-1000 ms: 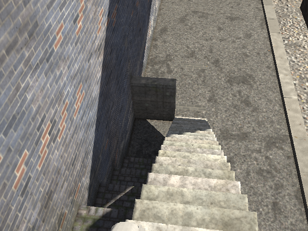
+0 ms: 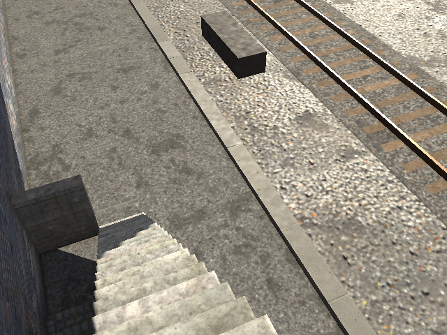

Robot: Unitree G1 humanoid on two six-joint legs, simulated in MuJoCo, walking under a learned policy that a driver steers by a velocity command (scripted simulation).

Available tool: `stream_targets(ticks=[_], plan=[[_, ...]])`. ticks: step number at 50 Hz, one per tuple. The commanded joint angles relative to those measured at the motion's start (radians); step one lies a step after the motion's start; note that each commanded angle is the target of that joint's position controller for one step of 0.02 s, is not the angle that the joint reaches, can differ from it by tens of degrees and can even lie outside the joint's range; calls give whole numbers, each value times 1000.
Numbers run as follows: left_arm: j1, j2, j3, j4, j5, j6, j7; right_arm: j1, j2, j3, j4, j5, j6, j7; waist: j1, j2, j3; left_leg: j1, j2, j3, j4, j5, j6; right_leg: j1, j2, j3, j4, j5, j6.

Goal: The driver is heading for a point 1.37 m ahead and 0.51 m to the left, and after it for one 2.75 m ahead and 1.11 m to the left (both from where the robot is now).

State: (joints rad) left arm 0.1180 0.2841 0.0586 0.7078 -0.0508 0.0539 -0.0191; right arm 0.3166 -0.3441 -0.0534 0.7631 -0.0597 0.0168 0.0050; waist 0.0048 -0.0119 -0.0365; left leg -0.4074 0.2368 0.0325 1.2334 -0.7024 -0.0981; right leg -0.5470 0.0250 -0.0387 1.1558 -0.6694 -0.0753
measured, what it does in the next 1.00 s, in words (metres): goes down, turning left: left foot 0.21 m lower, then right foot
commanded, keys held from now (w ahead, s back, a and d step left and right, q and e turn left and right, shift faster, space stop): w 0.04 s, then w+q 0.96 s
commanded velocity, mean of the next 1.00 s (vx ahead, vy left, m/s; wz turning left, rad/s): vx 0.42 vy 0.00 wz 0.34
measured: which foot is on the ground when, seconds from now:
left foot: up 0.00-0.60, down 0.62-1.00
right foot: down 0.00-0.62, up 0.64-0.98, down 1.00-1.00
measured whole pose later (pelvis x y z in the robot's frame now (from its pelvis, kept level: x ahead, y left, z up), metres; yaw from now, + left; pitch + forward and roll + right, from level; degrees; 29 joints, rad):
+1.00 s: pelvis +0.31 -0.13 -0.19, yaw +23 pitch -2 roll -2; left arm 0.24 0.19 -0.03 0.83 0.05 0.03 -0.02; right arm 0.35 -0.22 -0.01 0.93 0.02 0.00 -0.01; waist -0.01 -0.02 -0.11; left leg -0.37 -0.09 -0.17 1.06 -0.63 0.08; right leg -0.52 -0.02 0.01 1.18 -0.30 0.06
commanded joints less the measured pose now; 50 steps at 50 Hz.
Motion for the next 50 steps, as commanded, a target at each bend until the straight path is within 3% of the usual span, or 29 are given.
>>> stream_targets(ticks=[1, 3, 4, 6, 9, 13, 17, 20, 23, 25, 26, 27, 29, 30, 31, 32, 33, 34, 35, 36, 37, 38, 39, 40, 42, 43, 47, 49, 50], plan=[[404, 175, 3, 98, -70, -24, 17, -194, 36, 14, -161, -3, 28, -34, 140, -463, 54, -493, -298, -178, 391, -119, 49, 239, -202, 752, -781, 247, 124], [149, 153, -15, 49, 17, -21, 38, -121, -52, -21, -69, 39, 29, -17, -19, -224, 120, -464, -292, -237, 356, 244, 64, 72, -243, 881, -932, -441, 58], [69, 129, -21, 21, 51, -34, 33, -131, -70, -30, -31, 51, 39, -16, -43, -174, 136, -404, -287, -229, 339, 348, 62, -3, -241, 806, -877, -341, 31], [44, 54, -43, 26, 71, -71, 25, -101, -78, -42, 50, 62, 69, -13, -60, -79, 110, -334, -289, -232, 296, 441, 64, -23, -239, 653, -756, -117, -6], [196, 47, -51, 99, 34, -122, 15, -55, -48, -41, 111, 46, 67, -13, -86, -39, 62, -307, -339, -207, 203, 611, 124, 57, -186, 416, -551, 336, -47], [397, 33, -59, 148, 54, -146, 17, -40, 18, -28, 141, 25, 71, -6, -49, -48, 49, -423, -365, -145, 211, 598, 144, 237, -185, 301, -508, 624, -28], [500, 13, -56, 219, 58, -183, 23, -50, 11, -37, 144, -2, 56, 0, -11, -65, 68, -563, -342, -200, 63, 706, 130, 368, -169, 245, -398, 546, 33], [451, -30, -67, 209, 55, -183, 40, -110, 68, -17, 110, -7, 39, 19, -20, -14, 94, -309, -398, -78, -227, 1048, 96, 78, -115, 91, -291, 420, 46], [475, -7, -57, 221, 59, -186, 46, -134, 90, -2, 86, -1, 20, 21, 23, -27, 91, -219, -409, -18, -417, 1106, 97, 95, -116, 69, -209, 491, 48], [477, -26, -64, 249, 79, -154, 54, -197, 119, 17, 67, 38, -11, 35, 60, 25, 125, -121, -372, 61, -631, 1210, 131, 117, -121, 41, -142, 528, 13], [468, -3, -60, 257, 97, -125, 62, -191, 128, 24, 58, 54, -14, 37, 61, -30, 137, -139, -330, 38, -690, 1120, 159, 183, -161, 78, -121, 608, -6], [440, 35, -50, 257, 116, -103, 74, -158, 108, 24, 55, 63, -13, 35, 47, -118, 128, -171, -279, 1, -744, 1010, 187, 256, -216, 133, -102, 689, -29], [408, -16, -63, 249, 137, -72, 91, -36, 34, 4, 103, 63, 3, 25, 21, -112, 112, -142, -230, -35, -838, 870, 237, 339, -262, 147, 8, 822, -27], [410, -8, -58, 262, 141, -57, 88, 54, 4, -15, 135, 68, 7, 22, -30, -39, 43, -19, -224, -33, -876, 859, 281, 361, -235, 99, 185, 862, -17], [321, 34, -49, 261, 121, -53, 71, 265, -32, -40, 193, 76, 17, 20, -173, 87, -66, 352, -260, 70, -753, 965, 351, 130, -140, -49, 561, 772, 14], [154, 26, -36, 207, 112, -38, 67, 344, 14, -36, 222, 98, 34, 18, -285, 268, -8, 517, -192, -62, -887, 934, 442, -193, 39, -212, 1087, 151, 58], [188, 20, -22, 136, 104, -31, 60, 304, -15, -21, 213, 97, 36, 27, -150, 227, -38, 772, -49, -359, -445, 1418, 507, -643, 100, -109, 1245, -188, 95], [186, 31, -36, 74, 105, -41, 46, 267, -43, -19, 174, 92, 36, 14, -144, 73, -119, 842, 73, -518, -497, 1477, 580, -769, 58, 34, 1159, -214, 123], [219, 14, -49, 72, 107, -50, 43, 268, -80, -26, 170, 69, 27, 0, -114, -2, -104, 758, 169, -588, -611, 1104, 621, -827, 7, 123, 948, -173, 120], [242, 2, -60, 84, 103, -53, 49, 209, -96, -23, 181, 61, 21, -16, -47, 73, -35, 567, 177, -658, -733, 627, 611, -780, -19, 132, 807, -110, 101], [150, 37, -46, 74, 131, -38, 55, 125, -57, -10, 172, 67, 0, -6, -13, 63, 67, 384, 115, -676, -750, 521, 565, -757, -18, 103, 789, -53, 98], [141, 29, -42, 71, 126, -19, 56, 101, 18, 25, 185, 52, -14, -3, 22, -17, 120, 195, 17, -556, -718, 368, 457, -677, -48, 156, 598, 282, 122], [111, 32, -37, 64, 102, -1, 49, 69, 44, 44, 168, 65, -22, 0, 19, 42, 156, 32, -30, -555, -716, 281, 399, -604, -33, 108, 587, 351, 142], [59, -41, -65, 28, 78, 16, 28, -7, 103, 79, 139, 83, -36, -20, 51, -22, 167, -203, -98, -480, -760, 227, 340, -423, -48, 111, 396, 605, 185], [214, -96, -73, 110, 96, 9, 4, -47, 41, 75, 123, 95, -49, -33, 93, 51, 71, -446, -163, -437, -756, 274, 298, 20, -39, 56, 399, 833, 182], [236, -78, -72, 106, 95, 7, 15, -89, 2, 70, 112, 99, -49, -33, 120, 76, 60, -436, -153, -451, -708, 367, 314, 54, -44, 66, 410, 797, 185], [157, 23, -57, 85, 119, -12, 9, -35, -77, 9, 111, 88, -19, -12, 38, 195, 90, -225, -187, -389, -536, 690, 371, 71, -20, -3, 202, 456, 124], [313, 6, -64, 144, 97, -33, -5, -90, -45, 2, 83, 67, -26, -22, 106, 239, 89, -295, -223, -333, -376, 739, 370, 298, -10, -36, -65, 236, 126], [467, 8, -54, 183, 87, -48, -13, -124, -41, -6, 76, 64, -32, -23, 214, 151, 78, -338, -260, -323, -133, 768, 358, 442, -10, -29, -239, 205, 140]])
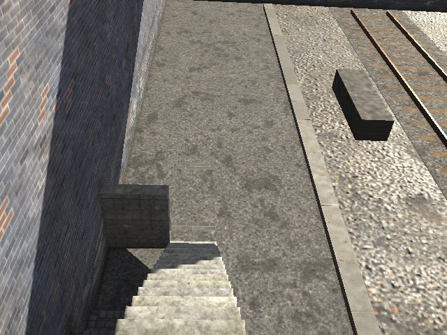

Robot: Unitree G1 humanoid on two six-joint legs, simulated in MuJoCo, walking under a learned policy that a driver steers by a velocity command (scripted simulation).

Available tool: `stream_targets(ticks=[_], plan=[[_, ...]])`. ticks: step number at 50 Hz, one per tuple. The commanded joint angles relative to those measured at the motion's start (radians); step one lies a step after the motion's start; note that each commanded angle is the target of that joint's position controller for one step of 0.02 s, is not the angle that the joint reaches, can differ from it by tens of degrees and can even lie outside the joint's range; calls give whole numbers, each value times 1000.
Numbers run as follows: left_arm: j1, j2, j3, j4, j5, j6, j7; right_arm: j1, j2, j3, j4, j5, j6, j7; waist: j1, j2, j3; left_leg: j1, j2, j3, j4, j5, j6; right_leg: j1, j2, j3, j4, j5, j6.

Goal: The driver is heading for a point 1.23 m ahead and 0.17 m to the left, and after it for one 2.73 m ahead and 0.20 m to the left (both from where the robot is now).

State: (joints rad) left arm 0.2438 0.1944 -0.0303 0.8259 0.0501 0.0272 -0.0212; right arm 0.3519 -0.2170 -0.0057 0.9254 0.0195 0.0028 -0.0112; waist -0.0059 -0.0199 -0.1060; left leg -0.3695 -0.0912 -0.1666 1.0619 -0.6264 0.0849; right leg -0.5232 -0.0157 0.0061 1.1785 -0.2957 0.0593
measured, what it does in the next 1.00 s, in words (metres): goes down, turning left: left foot 0.21 m lower, then right foot 0.22 m lower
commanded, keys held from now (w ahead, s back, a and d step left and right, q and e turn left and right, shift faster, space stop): w+q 0.58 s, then w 0.14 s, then w+e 0.28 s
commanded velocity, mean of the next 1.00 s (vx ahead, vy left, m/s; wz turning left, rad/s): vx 0.50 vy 0.00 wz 0.39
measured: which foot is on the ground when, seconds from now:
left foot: down 0.00-0.00, up 0.02-0.44, down 0.46-0.82, up 0.84-1.00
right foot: down 0.00-0.46, up 0.48-0.80, down 0.82-1.00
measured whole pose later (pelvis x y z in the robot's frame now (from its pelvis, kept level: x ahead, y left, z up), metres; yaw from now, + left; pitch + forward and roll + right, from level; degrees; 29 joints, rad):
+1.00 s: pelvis +0.40 +0.20 -0.41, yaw +23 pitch -4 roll -1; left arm 0.63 0.18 -0.01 1.12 0.02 -0.03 -0.03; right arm 0.10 -0.15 0.02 0.78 -0.04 -0.02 -0.03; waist 0.05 0.01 -0.02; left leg -0.99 -0.04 -0.10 1.70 -0.26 -0.02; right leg -0.26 0.15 0.02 0.85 -0.51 -0.10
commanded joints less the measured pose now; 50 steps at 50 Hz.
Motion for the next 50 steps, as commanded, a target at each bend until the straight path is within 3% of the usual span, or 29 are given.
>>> stream_targets(ticks=[1, 2, 4, 6, 7, 8, 13, 16, 18, 20, 22, 23, 24, 25, 26, 28, 29, 33, 35, 38, 40, 41, 42, 43, 44, 46, 48, 49, 50], plan=[[444, 127, 44, 104, -7, -39, -18, -189, -112, -53, -106, -13, -21, -17, 261, -44, 127, -437, -20, -86, 413, 482, 135, 468, -23, 41, -391, -70, -22], [463, 203, 50, 121, -20, -64, -20, -124, -2, -34, -157, -18, -46, -35, 105, -273, 195, -665, -133, -99, 526, 54, 82, 482, -264, 435, -427, 626, -13], [476, 235, 73, 134, -3, -93, -10, -253, -126, -79, -188, -40, -51, -32, 102, -127, 189, -825, -52, -99, 434, 115, 16, 472, -403, 768, -682, 235, -104], [209, 190, 69, 84, 30, -102, 9, -371, -104, -75, -235, -27, -30, -21, 27, -169, 313, -803, 30, -93, 382, 315, -20, 206, -398, 596, -642, 79, -152], [179, 105, 47, 90, 51, -114, 2, -372, -101, -82, -234, -18, -10, -22, 4, -87, 306, -713, 16, -79, 304, 521, -38, 55, -346, 466, -556, -132, -182], [168, 55, 35, 93, 41, -132, 7, -378, -55, -74, -232, -30, 1, -4, -8, -68, 284, -716, 18, -96, 260, 723, -45, 21, -302, 367, -474, -341, -165], [162, 180, 63, 83, -5, -178, 4, -340, -61, -78, -223, -35, 24, 44, -39, -43, 180, -265, 6, 75, -21, 1258, -19, -148, -259, 134, -490, -506, -125], [290, 120, 58, 137, 21, -191, -15, -450, -54, -68, -228, -41, 17, 38, 73, -66, 245, -338, 35, 148, -183, 1278, -9, 67, -224, 8, -338, -497, -99], [311, 130, 73, 167, 52, -177, 3, -448, -64, -74, -222, -11, 10, 35, 94, -143, 221, -320, 89, 187, -281, 1271, -21, 226, -253, -30, -217, -357, -97], [230, 160, 87, 165, 79, -130, 12, -160, -130, -108, -109, 14, 21, 26, -21, -153, 134, -44, 155, 163, -282, 1194, 2, 202, -270, -69, 8, -146, -91], [145, 200, 108, 141, 48, -110, 7, 177, -212, -147, -2, -28, 39, 25, -187, -87, 71, 430, 93, 206, -261, 887, 45, -8, -232, -156, 386, 228, -44], [-2, 245, 138, 109, 20, -103, 15, 322, -211, -152, 19, -37, 35, 28, -349, 93, 117, 597, 128, 118, -446, 889, 118, -217, -134, -181, 796, 5, -16], [87, 194, 137, 84, 24, -93, 19, 292, -208, -120, 53, -15, 10, 29, -223, 342, 261, 579, 122, 74, -350, 1323, 60, -488, -5, -145, 923, -515, -26], [233, 166, 126, 45, 60, -83, 31, 209, -182, -89, 25, 47, -25, 26, -45, 363, 241, 542, 150, -73, -271, 1684, 26, -541, -58, -57, 710, -408, -20], [210, 185, 136, 65, 91, -81, 45, 237, -151, -79, 67, 66, -50, 10, -59, 239, 221, 453, 184, -116, -322, 1550, 24, -507, -77, -28, 540, -331, 3], [200, 123, 123, 53, 50, -43, 43, 141, -59, -37, 44, 63, -87, -6, 24, 49, 138, 240, 188, -204, -336, 1589, 55, -364, -58, -29, 274, -84, 24], [210, 58, 112, 32, 25, -18, 44, 138, -96, -40, 54, 33, -91, -15, 54, 151, 45, 261, 259, -393, -315, 1753, 149, -344, -61, 23, 239, -27, 14], [183, 140, 116, 86, 5, -21, 33, 51, -11, -11, 21, -5, -128, -17, 126, -42, 37, -191, 50, -233, -80, 863, 92, 23, 40, -12, -143, 588, -42], [145, 42, 75, 66, -4, -53, 17, -31, -27, -10, -5, -4, -129, -36, 145, -10, 52, -429, -21, -156, -23, 508, 80, 370, 108, -72, -310, 809, -33], [172, 58, 69, 75, -33, -71, 22, 63, -49, -16, 8, -36, -81, -25, 74, 123, 101, -184, 15, -143, 156, 692, 94, 298, 88, -41, -542, 680, -107], [474, 160, 107, 174, -51, -68, 6, 58, -60, -18, 14, -42, -40, -7, 184, 104, 98, -201, 8, -55, 560, 1000, 38, 522, 5, 12, -763, 621, -190], [671, 183, 114, 216, -71, -65, -11, -24, -64, -27, -19, -16, -35, 0, 313, -75, 58, -430, -164, 123, 1206, 364, -26, 740, -148, 143, -838, 915, -327], [562, 135, 74, 212, -79, -44, -43, 12, 7, -19, -118, 0, -46, -5, 108, -155, 121, -742, -215, 140, 1330, -288, -12, 807, -268, 380, -488, 1477, -309], [536, 127, 60, 226, -57, -55, -52, 112, 42, 1, -140, -19, -44, -10, 20, -145, 133, -846, -183, 18, 1237, -245, -1, 808, -330, 519, -484, 1527, -364], [538, 115, 57, 240, -35, -67, -49, 49, -4, -1, -132, -52, -39, -24, 18, -7, 214, -961, -90, -48, 1082, -103, 18, 689, -349, 497, -553, 1015, -400], [446, 181, 72, 229, -31, -90, -34, 20, 20, 16, -118, -92, -31, -25, -58, -23, 265, -966, -8, 54, 1076, -84, -3, 438, -327, 624, -633, 591, -451], [351, 122, 52, 212, -15, -97, -12, -187, -5, 11, -179, -70, -24, -29, -37, 83, 345, -915, 86, 29, 769, 286, -123, 130, -259, 693, -706, 176, -342], [167, 22, 10, 162, -31, -84, 18, -246, 47, 45, -233, -45, -20, -13, -104, 149, 386, -565, 117, 99, 384, 621, -174, -263, -138, 518, -742, -6, -265], [142, 57, 17, 135, -59, -83, 32, -204, 102, 54, -212, -45, -15, 5, -79, 113, 327, -186, 122, 147, 312, 809, -166, -482, -95, 491, -765, -57, -242]])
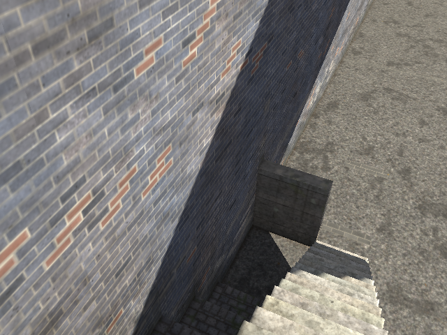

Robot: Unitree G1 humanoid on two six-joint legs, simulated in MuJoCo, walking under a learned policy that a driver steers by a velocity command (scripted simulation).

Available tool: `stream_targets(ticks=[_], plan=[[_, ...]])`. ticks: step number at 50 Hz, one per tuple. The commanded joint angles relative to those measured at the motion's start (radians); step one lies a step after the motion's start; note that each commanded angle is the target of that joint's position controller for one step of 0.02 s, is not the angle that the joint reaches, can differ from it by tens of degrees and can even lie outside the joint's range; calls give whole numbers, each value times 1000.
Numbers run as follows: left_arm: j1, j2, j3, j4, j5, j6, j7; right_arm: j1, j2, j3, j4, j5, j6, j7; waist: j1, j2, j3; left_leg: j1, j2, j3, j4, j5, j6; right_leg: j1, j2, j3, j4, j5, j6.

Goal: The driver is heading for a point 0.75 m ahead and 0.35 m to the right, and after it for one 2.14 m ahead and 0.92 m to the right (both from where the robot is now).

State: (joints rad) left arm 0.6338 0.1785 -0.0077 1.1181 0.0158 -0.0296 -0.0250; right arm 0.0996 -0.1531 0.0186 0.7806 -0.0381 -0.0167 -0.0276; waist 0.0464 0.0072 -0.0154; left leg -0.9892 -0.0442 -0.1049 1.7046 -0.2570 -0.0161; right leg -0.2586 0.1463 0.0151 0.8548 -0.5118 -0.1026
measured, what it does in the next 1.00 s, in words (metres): goes down, turning right: left foot, then right foot 0.22 m lower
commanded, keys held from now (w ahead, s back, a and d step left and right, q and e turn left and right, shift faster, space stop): w+e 1.00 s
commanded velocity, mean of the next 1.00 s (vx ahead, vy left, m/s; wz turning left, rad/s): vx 0.50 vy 0.00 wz -0.53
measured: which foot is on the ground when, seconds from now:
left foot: up 0.00-0.16, down 0.18-0.56, up 0.58-1.00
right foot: down 0.00-0.24, up 0.26-0.60, down 0.62-1.00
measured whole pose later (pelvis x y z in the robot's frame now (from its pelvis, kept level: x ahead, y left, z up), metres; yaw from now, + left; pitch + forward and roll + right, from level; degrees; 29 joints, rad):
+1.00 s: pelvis +0.36 -0.07 -0.31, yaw -33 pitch -1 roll +0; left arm 0.56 0.10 0.00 1.08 0.00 -0.05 0.04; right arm 0.18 -0.25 -0.04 0.92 -0.04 -0.01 0.03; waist 0.09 0.10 -0.06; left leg -0.55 -0.03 -0.11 0.81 0.33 0.01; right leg -0.33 0.27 0.18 1.40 -0.92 -0.15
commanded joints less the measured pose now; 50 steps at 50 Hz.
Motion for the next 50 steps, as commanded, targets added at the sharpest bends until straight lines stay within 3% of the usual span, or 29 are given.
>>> stream_targets(ticks=[1, 4, 7, 9, 10, 11, 12, 14, 15, 17, 19, 22, 23, 25, 27, 28, 30, 31, 32, 33, 34, 35, 36, 38, 40, 41, 43, 46, 50], plan=[[-222, 144, 12, -135, -29, -29, 31, 173, 12, 9, 25, 15, 25, 29, -147, 12, 171, 604, 81, 92, -246, 552, -62, -763, -250, 417, -357, 298, -84], [-140, 201, 42, -124, -59, -27, 46, 38, -119, -15, -5, -29, 22, 26, -24, -77, 194, 194, 117, 29, -471, 509, -24, -218, -218, 467, -161, 285, -128], [-85, 234, 71, -142, 6, 11, 49, -108, -151, -29, -40, -3, -20, 14, 112, -150, 149, 46, 115, -55, -644, 228, -34, 132, -244, 573, -72, 451, -196], [-155, 242, 76, -154, 9, 23, 54, -20, -152, -35, 7, 27, -52, 27, 66, -138, 123, 321, 117, -67, -774, 184, -15, -18, -260, 522, 19, 520, -185], [-146, 180, 68, -173, -13, 37, 47, 36, -145, -27, 32, 31, -65, 33, 90, -68, 113, 536, 114, -87, -842, 93, 25, -190, -186, 418, 145, 537, -112], [-178, 172, 67, -188, -6, 53, 48, 170, -138, -34, 87, 39, -82, 50, 20, 83, 60, 804, 108, -116, -941, 101, 60, -428, -130, 301, 355, 371, -27], [-189, 155, 66, -215, -17, 67, 45, 338, -229, -65, 125, 33, -77, 60, -58, 330, -71, 1032, 253, -301, -1157, -75, 115, -584, -21, 140, 552, 111, 53], [-406, 191, 86, -285, -3, 61, 60, 385, -255, -76, 105, 32, -63, 49, -123, 169, -30, 998, 424, -503, -1262, -196, 176, -766, -43, 100, 676, -48, 79], [-590, 210, 91, -315, -16, 69, 51, 367, -243, -69, 97, 2, -50, 34, -168, 73, 39, 855, 420, -480, -1243, -259, 193, -762, -82, 118, 591, -4, 98], [-534, 171, 96, -323, -2, 93, 35, 106, -248, -67, 62, -48, -56, 7, -13, 223, 71, 543, 393, -332, -1132, -326, 161, -572, -139, 115, 547, 141, 107], [-303, 191, 123, -268, -5, 121, 25, 22, -195, -52, 27, -36, -75, -5, 109, 149, -16, 429, 310, -119, -1028, -414, 79, -377, -91, 17, 536, 411, 100], [-608, 183, 115, -414, 13, 126, 28, 196, -218, -58, 74, -25, -118, -25, -62, 140, 44, 690, 382, -170, -888, -603, 39, -778, -124, 208, 405, 545, 133], [-664, 166, 102, -463, -7, 112, 31, 181, -205, -59, 56, -27, -128, -42, -47, 30, 73, 546, 375, -103, -917, -683, 14, -658, -118, 174, 189, 825, 150], [-396, 144, 101, -371, -29, 91, 9, -10, -240, -61, 38, -7, -119, -47, 132, -32, 10, 222, 326, 57, -871, -661, 4, -48, -153, 55, -32, 1130, 131], [-126, 189, 125, -265, -44, 107, 8, -144, -240, -64, 50, -12, -112, -24, 258, 73, -24, 123, 323, 159, -704, -545, -23, 211, -162, -28, 111, 1193, 74], [-70, 196, 116, -235, -23, 113, 17, -105, -232, -61, 74, -4, -98, 4, 253, 39, -3, 217, 280, 224, -555, -442, -53, 215, -164, -64, 24, 1099, 43], [181, 257, 126, -160, -21, 97, 19, -205, -284, -97, 79, -40, -33, 46, 403, -130, 89, -2, 90, 290, 161, -596, -68, 451, -245, 92, -202, 801, -66], [127, 213, 70, -185, -32, 66, -1, -152, -197, -80, 73, -36, 12, 25, 333, -235, 239, -25, -36, 272, 440, -709, -30, 224, -251, 120, -275, 1059, -12], [68, 258, 42, -134, -70, 30, 8, 170, -91, -46, 22, -43, 30, 11, -9, -422, 182, -134, 17, 133, 264, -513, 5, 226, -241, 235, -32, 1549, 145], [68, 280, 74, -130, -106, -2, 10, 232, -163, -53, 53, -99, 36, 19, -30, -416, 127, -130, 60, 101, 21, -320, 8, 183, -239, 364, -75, 1269, 165], [8, 285, 78, -140, -96, -20, 9, 251, -195, -63, 103, -111, 41, 26, -54, -318, 83, -120, 81, 70, -14, -222, 3, 155, -254, 474, -98, 1031, 91], [-66, 236, 61, -161, -74, -22, 14, 160, -217, -68, 129, -106, 60, 29, -38, -91, 57, -57, 67, 88, -47, -171, -29, 77, -242, 509, -162, 857, 42], [-83, 322, 76, -161, -57, -34, 37, 143, -146, -45, 55, -69, 65, 26, -71, -273, -5, -95, 40, 50, -110, -158, -43, 54, -357, 831, -234, 1017, -75], [-131, 237, 60, -136, -15, -28, 44, 61, -207, -62, 94, -23, 50, 17, -92, -69, 50, -35, 68, -28, -294, -35, -55, 12, -336, 843, -133, 868, -117], [-129, 220, 58, -120, -10, -28, 52, 84, -207, -69, 146, -23, 43, 19, -102, -42, 62, 143, 40, 14, -253, 41, -24, -121, -302, 796, -89, 814, -116], [-60, 131, 39, -55, -2, -41, 56, 38, -269, -92, 137, -15, 28, 26, -87, 63, 103, 70, 70, -77, -461, 294, 13, -48, -230, 696, 81, 616, -104], [-46, 160, 48, -60, -18, -47, 67, -34, -196, -78, 109, -7, 26, 44, -40, -57, 69, 76, 36, -62, -541, 387, 25, -31, -194, 709, 107, 383, -123], [-168, 85, 31, -118, -10, -42, 79, -38, -120, -53, 53, 2, 12, 55, -36, -73, 104, 486, -1, 19, -903, 613, -1, -347, -77, 562, 79, 68, -137], [-167, 72, 36, -129, -10, -41, 59, 190, -194, -83, 144, -8, -30, 59, -20, -188, 70, 560, 25, 0, -911, 584, 45, -267, -81, 532, 312, 287, -144]])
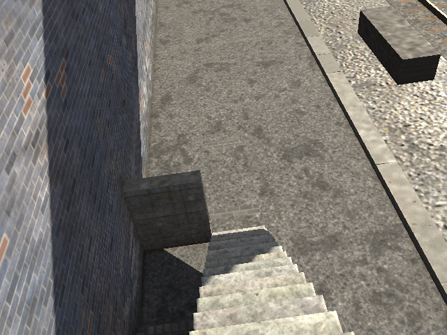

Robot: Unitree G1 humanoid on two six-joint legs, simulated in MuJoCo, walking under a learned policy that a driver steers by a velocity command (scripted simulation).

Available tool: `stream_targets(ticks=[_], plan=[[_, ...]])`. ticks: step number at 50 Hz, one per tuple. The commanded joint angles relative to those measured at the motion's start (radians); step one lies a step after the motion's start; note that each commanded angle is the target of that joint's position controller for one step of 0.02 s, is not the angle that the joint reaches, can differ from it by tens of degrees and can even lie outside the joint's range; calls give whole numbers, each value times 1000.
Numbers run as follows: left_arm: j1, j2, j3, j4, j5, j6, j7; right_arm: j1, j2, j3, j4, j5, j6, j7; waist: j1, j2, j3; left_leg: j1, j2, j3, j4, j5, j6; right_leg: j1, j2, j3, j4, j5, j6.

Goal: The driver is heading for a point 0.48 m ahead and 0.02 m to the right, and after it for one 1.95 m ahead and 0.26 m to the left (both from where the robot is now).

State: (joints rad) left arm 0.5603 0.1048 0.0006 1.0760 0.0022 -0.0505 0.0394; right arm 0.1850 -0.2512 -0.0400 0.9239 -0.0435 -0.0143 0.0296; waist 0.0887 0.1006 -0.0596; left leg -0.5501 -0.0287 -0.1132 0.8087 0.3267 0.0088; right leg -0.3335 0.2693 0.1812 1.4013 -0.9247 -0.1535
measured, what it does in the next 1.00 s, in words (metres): goes down: left foot 0.21 m lower, then right foot 0.22 m lower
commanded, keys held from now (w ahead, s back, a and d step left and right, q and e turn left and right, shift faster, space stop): w+e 0.48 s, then w+q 0.52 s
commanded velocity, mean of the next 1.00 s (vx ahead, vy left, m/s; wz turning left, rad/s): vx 0.50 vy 0.00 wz -0.23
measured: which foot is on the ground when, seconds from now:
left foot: up 0.00-0.06, down 0.08-0.60, up 0.62-1.00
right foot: down 0.00-0.06, up 0.08-0.60, down 0.62-1.00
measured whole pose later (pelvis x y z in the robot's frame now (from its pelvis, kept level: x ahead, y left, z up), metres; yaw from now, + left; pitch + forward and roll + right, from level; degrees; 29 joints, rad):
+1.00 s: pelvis +0.41 -0.23 -0.34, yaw -10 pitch -1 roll -1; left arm 0.50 0.16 -0.02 1.05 0.02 -0.12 -0.02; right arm 0.21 -0.20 -0.07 0.95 -0.05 0.07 -0.04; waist 0.00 0.01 -0.03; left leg -0.75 -0.07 -0.09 1.13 0.15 0.06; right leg -0.32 -0.03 -0.27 0.91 -0.58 -0.09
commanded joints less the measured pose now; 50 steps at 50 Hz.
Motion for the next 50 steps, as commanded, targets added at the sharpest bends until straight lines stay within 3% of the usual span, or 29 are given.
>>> stream_targets(ticks=[1, 3, 4, 5, 6, 7, 8, 9, 11, 12, 14, 15, 17, 19, 23, 26, 28, 30, 31, 32, 33, 35, 37, 39, 40, 42, 45, 46, 50], plan=[[-61, 132, 30, -91, 43, -5, 4, 132, -78, -19, 3, 34, -50, 4, -67, -227, 141, 185, -2, 86, -299, -159, 10, -177, -160, 260, -184, 711, -79], [-76, 160, 55, -73, 51, 13, -19, 473, -109, -51, 122, 56, -46, -1, -226, -114, 77, 646, 62, 107, -478, -42, 44, -375, -59, 92, 370, 783, -27], [-187, 135, 68, -128, 24, 8, -24, 535, -97, -38, 121, 59, -39, 4, -286, -30, 74, 795, 239, -28, -438, 145, 140, -643, 68, -49, 855, 112, 15], [-106, 78, 49, -222, -30, -9, -11, 455, -97, -2, 104, 17, -31, 32, -82, 70, 35, 908, 378, -133, -83, 775, 139, -885, -38, -99, 962, 0, 22], [-93, 79, 32, -233, -46, -12, 1, 484, -100, -11, 106, 9, -24, 54, -88, 60, -53, 969, 457, -163, -81, 771, 184, -958, -100, -124, 968, 61, 21], [-150, 156, 52, -205, -22, -14, 3, 513, -82, -14, 94, 0, -48, 49, -140, -87, -17, 815, 455, -160, -183, 384, 229, -957, -159, -94, 865, 280, 20], [-202, 138, 48, -219, -4, 5, 0, 485, -66, -4, 90, -8, -53, 40, -119, -70, 12, 660, 428, -148, -197, 175, 230, -926, -176, -97, 870, 360, 17], [-307, 128, 41, -266, 3, 27, -14, 477, -160, -29, 102, -17, -59, 19, -129, 87, 83, 523, 524, -295, -289, -150, 311, -966, -230, -54, 785, 388, 43], [-520, 133, 49, -328, 16, 61, -20, 356, 23, 41, 83, -21, -64, 10, -111, -42, 280, 229, 418, -176, -254, -392, 145, -1005, -242, -5, 531, 725, 81], [-505, 77, 16, -364, -8, 58, -38, 268, 73, 72, 62, -3, -68, -5, -40, -77, 316, -49, 345, -39, -306, -477, 56, -790, -224, -54, 150, 958, 104], [-350, 77, 37, -254, 7, 85, -57, 308, -64, 54, 81, 9, -88, 0, -40, -7, 206, -172, 345, -35, -326, -633, 66, -421, -218, -143, 150, 1192, 91], [-364, 107, 46, -256, 3, 100, -52, 335, -116, 42, 101, 12, -91, 3, -52, 50, 217, -39, 349, -53, -314, -638, 73, -534, -228, -143, 175, 1119, 87], [-579, 137, 55, -333, -8, 87, -48, 421, -41, 62, 131, 10, -92, -14, -155, 16, 346, 245, 315, -59, -235, -892, 43, -911, -239, -57, -148, 1189, 72], [-725, 138, 67, -390, -4, 55, -52, 531, -67, 45, 162, -18, -86, -28, -242, 34, 320, 406, 361, -135, -250, -1036, 82, -966, -253, -60, -246, 1225, 74], [-733, 103, 66, -420, -20, 44, -107, 386, -27, 54, 126, -30, -66, -51, -166, -52, 311, 219, 388, 47, -201, -1007, 49, -566, -296, -80, -522, 1586, 54], [-774, 89, 52, -417, -58, 52, -124, 432, -29, 34, 121, -28, -39, -43, -250, -5, 339, 238, 344, 198, -176, -842, 33, -305, -353, -167, -820, 1483, 91], [-532, 148, 69, -320, -49, 54, -82, 376, -72, 6, 121, -39, -20, -54, -178, 36, 242, 290, 319, 246, 110, -711, 39, -81, -431, -101, -927, 1576, 79], [-28, 222, 95, -128, -11, 41, -46, 313, -117, -14, 120, -21, -9, -67, 46, -44, -9, 245, 237, 257, 685, -423, 53, 435, -340, -226, -965, 1548, 102], [-34, 239, 92, -112, 32, 28, -56, 343, -124, -38, 113, 18, -13, -76, 83, -297, 51, 184, 94, 250, 1054, -862, 69, 442, -342, -208, -1196, 1389, 72], [-6, 290, 84, -73, 48, 16, -64, 358, -115, -57, 98, 39, -12, -82, 34, -425, 91, -132, -52, 159, 1382, -1347, 57, 598, -428, -212, -963, 1817, 96], [17, 344, 66, -89, 3, -4, -79, 568, 2, -26, 63, 67, -18, -62, -125, -485, -81, -421, -55, -66, 1322, -1328, 40, 884, -611, -100, -520, 2503, 110], [-56, 298, 54, -109, -23, -14, -79, 477, -13, -28, 69, 70, 2, -91, -114, -376, -185, -364, -34, -35, 1179, -1053, 43, 607, -674, -11, -702, 1950, 78], [-201, 212, 22, -148, 2, -62, -76, 406, -18, -29, 91, 40, 24, -92, -165, -328, -189, -200, -11, -94, 965, -675, 20, 212, -710, 53, -838, 1376, 31], [-198, 149, -11, -130, -9, -97, -66, 303, 35, -23, 54, 36, 62, -84, -203, -258, -30, -134, 6, -25, 631, -444, -2, -55, -669, -37, -895, 1313, 24], [-211, 156, -11, -128, -6, -98, -67, 270, 28, -22, 46, 5, 76, -93, -196, -257, -8, -118, 17, 24, 578, -388, -10, -83, -650, -41, -892, 1332, -5], [-206, 194, -6, -120, 5, -98, -78, 318, 22, -23, 91, 12, 100, -100, -213, -264, -62, -52, 1, 52, 595, -282, 4, -98, -626, -63, -832, 1345, 11], [-77, 196, 4, -87, -12, -89, -86, 198, -8, -33, 30, 2, 94, -93, -164, -218, 31, -213, -8, 31, 489, -187, 60, -17, -607, -44, -806, 1138, 39], [14, 146, -11, -42, 4, -89, -72, 122, -26, -44, 40, -25, 92, -83, -116, -192, 42, -410, 13, -76, 410, -186, 72, 188, -606, -14, -752, 1012, 14], [76, 147, 7, -22, 27, -59, -33, -87, 7, -41, -74, 8, 67, -59, -73, -77, 167, -534, 35, -78, 164, -58, 48, 210, -661, -31, -784, 778, 15]])
Next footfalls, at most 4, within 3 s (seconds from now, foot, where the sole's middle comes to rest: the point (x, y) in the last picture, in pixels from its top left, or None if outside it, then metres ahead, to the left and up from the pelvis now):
0.08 left None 0.11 0.13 -0.85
0.62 right None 0.40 -0.29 -1.07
1.30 left None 0.60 -0.13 -1.28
1.84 right None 0.86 -0.28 -1.50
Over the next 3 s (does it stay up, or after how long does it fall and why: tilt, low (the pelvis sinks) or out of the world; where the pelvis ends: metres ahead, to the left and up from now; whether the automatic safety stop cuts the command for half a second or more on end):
stays up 0.76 0.13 -0.77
